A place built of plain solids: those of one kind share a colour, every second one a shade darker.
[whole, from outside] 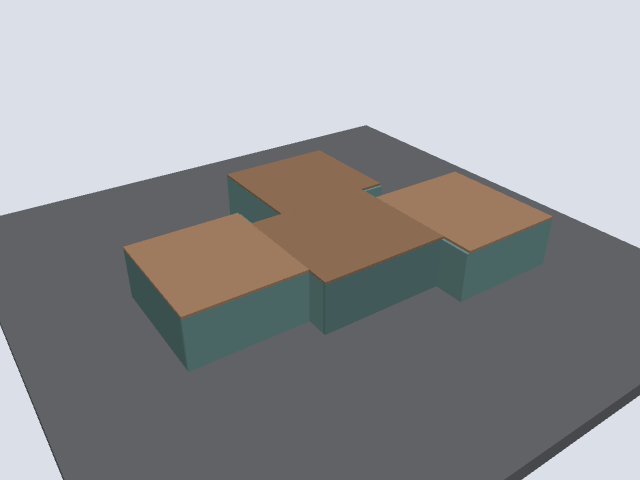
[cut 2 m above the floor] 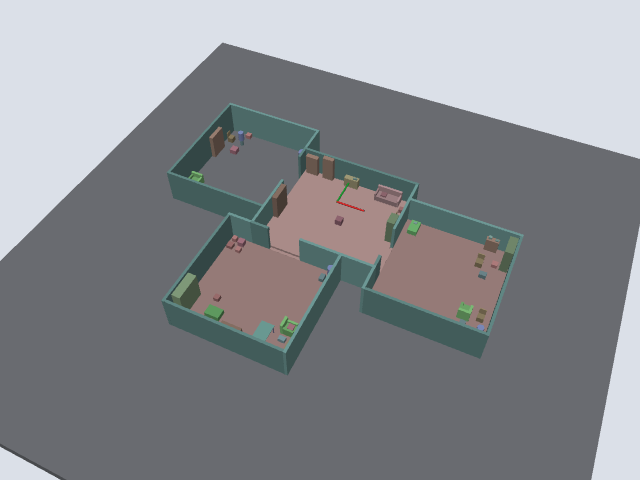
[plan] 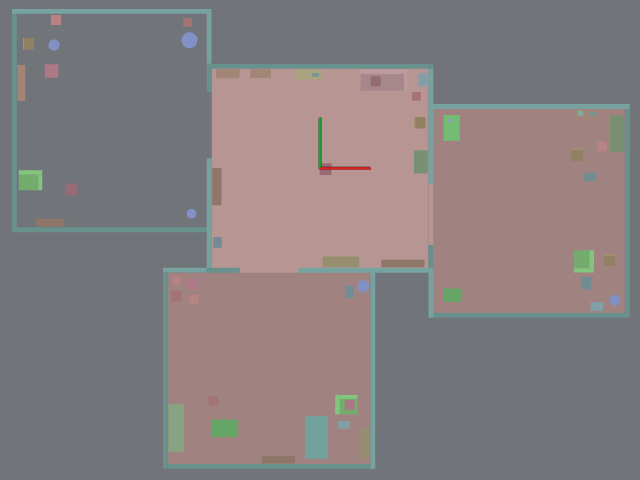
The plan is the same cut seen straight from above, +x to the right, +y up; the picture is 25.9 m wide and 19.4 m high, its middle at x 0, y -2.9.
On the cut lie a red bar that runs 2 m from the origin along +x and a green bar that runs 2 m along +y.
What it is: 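A storey of a house; a hub and three side rooms behind broad openings; the side rooms' floors lie 0.68 m, 0.178 m and not at all below the hub's; a bare drop, one riser, a flush line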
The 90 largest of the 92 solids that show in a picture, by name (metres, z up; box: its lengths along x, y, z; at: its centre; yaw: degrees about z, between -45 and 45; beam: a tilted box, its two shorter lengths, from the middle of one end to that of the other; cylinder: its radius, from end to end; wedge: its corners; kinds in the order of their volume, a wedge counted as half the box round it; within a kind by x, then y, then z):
{
 "floor_1": {"box": [8.18, 7.73, 0.55], "at": [-2.06, -8.09, 0.23]},
 "floor_2": {"box": [2.37, 0.2, 0.55], "at": [-2.06, -4.12, 0.23]},
 "floor_3": {"box": [8.76, 8.04, 0.73], "at": [0.0, 0.0, 0.31]},
 "floor_4": {"box": [0.2, 2.48, 0.73], "at": [4.48, -1.86, 0.31]},
 "floor_5": {"box": [7.74, 8.24, 0.73], "at": [8.45, -1.73, 0.31]},
 "wall_1": {"box": [0.2, 8.62, 3.61], "at": [-12.35, 1.93, 1.76]},
 "wall_2": {"box": [7.87, 0.2, 3.61], "at": [-8.52, -2.49, 1.76]},
 "wall_3": {"box": [7.87, 0.2, 3.61], "at": [-8.52, 6.34, 1.76]},
 "wall_4": {"box": [0.2, 7.93, 3.61], "at": [-6.25, -8.19, 1.76]},
 "wall_5": {"box": [1.77, 0.2, 3.61], "at": [-5.46, -4.12, 1.76]},
 "wall_6": {"box": [0.2, 4.41, 3.61], "at": [-4.48, -1.81, 1.76]},
 "wall_7": {"box": [0.2, 0.95, 3.61], "at": [-4.48, 3.54, 1.76]},
 "wall_8": {"box": [0.2, 2.22, 3.61], "at": [-4.48, 5.33, 1.76]},
 "wall_9": {"box": [1.34, 0.2, 3.61], "at": [-3.91, -4.12, 1.76]},
 "wall_10": {"box": [8.18, 0.2, 3.61], "at": [-2.06, -12.05, 1.76]},
 "wall_11": {"box": [9.16, 0.2, 3.61], "at": [0.0, 4.12, 1.76]},
 "wall_12": {"box": [5.45, 0.2, 3.61], "at": [1.85, -4.12, 1.76]},
 "wall_13": {"box": [0.2, 7.93, 3.61], "at": [2.14, -8.19, 1.76]},
 "wall_14": {"box": [0.2, 1.83, 3.61], "at": [4.48, -5.13, 1.76]},
 "wall_15": {"box": [0.2, 0.92, 3.61], "at": [4.48, -3.56, 1.76]},
 "wall_16": {"box": [0.2, 4.64, 3.61], "at": [4.48, 1.7, 1.76]},
 "wall_17": {"box": [7.94, 0.2, 3.61], "at": [8.55, -5.95, 1.76]},
 "wall_18": {"box": [7.94, 0.2, 3.61], "at": [8.55, 2.5, 1.76]},
 "wall_19": {"box": [0.2, 8.24, 3.61], "at": [12.42, -1.73, 1.76]},
 "roof_1": {"box": [7.87, 9.02, 0.16], "at": [-8.52, 1.93, 3.64]},
 "roof_2": {"box": [8.58, 7.93, 0.16], "at": [-2.06, -8.19, 3.64]},
 "roof_3": {"box": [9.16, 8.44, 0.16], "at": [0.0, 0.0, 3.64]},
 "roof_4": {"box": [7.94, 8.64, 0.16], "at": [8.55, -1.73, 3.64]},
 "case_1": {"box": [0.32, 1.46, 2.02], "at": [-12.07, 3.45, 0.96]},
 "case_2": {"box": [1.15, 0.31, 1.73], "at": [-10.91, -2.21, 0.82]},
 "case_3": {"box": [0.39, 1.51, 2.06], "at": [-4.17, -0.75, 1.71]},
 "case_4": {"box": [0.96, 0.37, 1.69], "at": [-3.73, 3.82, 1.52]},
 "case_5": {"box": [0.84, 0.35, 2.08], "at": [-2.4, 3.83, 1.72]},
 "case_6": {"box": [1.36, 0.31, 1.88], "at": [-1.68, -11.78, 1.44]},
 "case_7": {"box": [1.75, 0.31, 1.52], "at": [3.35, -3.85, 1.44]},
 "case_8": {"box": [0.89, 0.38, 1.04], "at": [10.75, 2.18, 1.2]},
 "wardrobe_1": {"box": [0.63, 1.93, 2.02], "at": [-5.81, -10.5, 1.51]},
 "wardrobe_2": {"box": [0.56, 0.94, 2.16], "at": [4.08, 0.26, 1.76]},
 "wardrobe_3": {"box": [0.58, 1.48, 2.01], "at": [12.01, 1.39, 1.68]},
 "armchair_1": {"box": [0.15, 0.62, 0.69], "at": [-12.1, -0.58, 0.3]},
 "armchair_2": {"box": [0.65, 0.62, 0.5], "at": [-11.7, -0.58, 0.2]},
 "armchair_3": {"box": [0.95, 0.18, 0.87], "at": [-11.7, -0.18, 0.39]},
 "armchair_4": {"box": [0.15, 0.62, 0.69], "at": [-11.3, -0.58, 0.3]},
 "armchair_5": {"box": [0.19, 0.78, 0.89], "at": [0.71, -9.56, 0.95]},
 "armchair_6": {"box": [0.71, 0.15, 0.62], "at": [1.16, -9.87, 0.81]},
 "armchair_7": {"box": [0.71, 0.48, 0.46], "at": [1.16, -9.56, 0.73]},
 "armchair_8": {"box": [0.71, 0.15, 0.62], "at": [1.16, -9.24, 0.81]},
 "armchair_9": {"box": [0.18, 0.72, 0.59], "at": [10.35, -3.67, 0.97]},
 "armchair_10": {"box": [0.81, 0.18, 0.88], "at": [10.67, -4.13, 1.12]},
 "armchair_11": {"box": [0.45, 0.72, 0.44], "at": [10.67, -3.67, 0.9]},
 "armchair_12": {"box": [0.18, 0.72, 0.59], "at": [10.98, -3.67, 0.97]},
 "sideboard_1": {"box": [1.1, 0.42, 0.8], "at": [-0.46, 3.79, 1.08]},
 "sideboard_2": {"box": [1.48, 0.44, 0.78], "at": [0.85, -3.78, 1.07]},
 "sideboard_3": {"box": [0.45, 1.16, 0.87], "at": [1.79, -11.12, 0.93]},
 "sofa_1": {"box": [0.13, 0.68, 0.64], "at": [1.7, 3.47, 1.0]},
 "sofa_2": {"box": [1.64, 0.68, 0.43], "at": [2.58, 3.47, 0.89]},
 "sofa_3": {"box": [1.89, 0.19, 0.89], "at": [2.58, 3.9, 1.12]},
 "sofa_4": {"box": [0.13, 0.68, 0.64], "at": [3.46, 3.47, 1.0]},
 "bush_1": {"cylinder": 0.22, "from": [-10.75, 4.98, 0.54], "to": [-10.75, 4.98, 1.28]},
 "bush_2": {"cylinder": 0.32, "from": [-5.28, 5.18, 0.44], "to": [-5.28, 5.18, 1.14]},
 "bush_3": {"cylinder": 0.19, "from": [-5.19, -1.84, 0.44], "to": [-5.19, -1.84, 1.3]},
 "bush_4": {"cylinder": 0.24, "from": [1.74, -4.77, 0.86], "to": [1.74, -4.77, 1.77]},
 "bush_5": {"cylinder": 0.22, "from": [11.92, -5.34, 1.08], "to": [11.92, -5.34, 2.21]},
 "lowtable_1": {"box": [1.03, 0.71, 0.36], "at": [-3.87, -10.51, 0.68]},
 "lowtable_2": {"box": [0.66, 1.04, 0.39], "at": [5.32, 1.63, 0.87]},
 "lowtable_3": {"box": [0.73, 0.54, 0.36], "at": [5.37, -5.12, 0.86]},
 "pouf_1": {"box": [0.55, 0.55, 0.44], "at": [-10.85, 3.93, 0.17]},
 "pouf_2": {"box": [0.48, 0.48, 0.43], "at": [-10.07, -0.86, 0.17]},
 "pouf_3": {"box": [0.44, 0.44, 0.42], "at": [-5.19, -4.66, 0.71]},
 "pouf_4": {"box": [0.48, 0.48, 0.44], "at": [0.23, -0.04, 0.9]},
 "basket_1": {"box": [0.41, 0.41, 0.4], "at": [-10.67, 5.99, 0.15]},
 "basket_2": {"box": [0.44, 0.44, 0.28], "at": [-5.81, -5.17, 0.64]},
 "basket_3": {"box": [0.33, 0.33, 0.33], "at": [-5.8, -4.54, 0.67]},
 "basket_4": {"box": [0.36, 0.36, 0.45], "at": [-5.35, 5.89, 0.17]},
 "basket_5": {"box": [0.35, 0.35, 0.29], "at": [-5.1, -5.29, 0.65]},
 "basket_6": {"box": [0.38, 0.38, 0.31], "at": [-4.31, -9.41, 0.66]},
 "basket_7": {"box": [0.35, 0.35, 0.32], "at": [3.9, 2.9, 0.84]},
 "basket_8": {"box": [0.4, 0.4, 0.29], "at": [11.38, 0.89, 0.82]},
 "toybox_1": {"box": [0.34, 0.44, 0.29], "at": [-4.14, -2.99, 0.82]},
 "toybox_2": {"box": [0.46, 0.31, 0.29], "at": [0.96, -10.37, 0.64]},
 "toybox_3": {"box": [0.33, 0.5, 0.29], "at": [1.2, -4.99, 0.65]},
 "toybox_4": {"box": [0.36, 0.53, 0.29], "at": [4.16, 3.58, 0.82]},
 "toybox_5": {"box": [0.39, 0.51, 0.28], "at": [10.77, -4.65, 0.82]},
 "toybox_6": {"box": [0.5, 0.35, 0.36], "at": [10.89, -0.35, 0.86]},
 "toybox_7": {"box": [0.51, 0.36, 0.3], "at": [11.19, -5.59, 0.83]},
 "chair_1": {"box": [0.42, 0.47, 0.47], "at": [-11.76, 5.04, 0.19]},
 "chair_2": {"box": [0.42, 0.46, 0.42], "at": [4.06, 1.84, 0.89]},
 "chair_3": {"box": [0.47, 0.46, 0.43], "at": [10.39, 0.51, 0.89]},
 "chair_4": {"box": [0.45, 0.41, 0.4], "at": [11.7, -3.74, 0.88]},
 "table_1": {"box": [0.9, 1.72, 0.04], "at": [-0.15, -10.88, 1.26]}
}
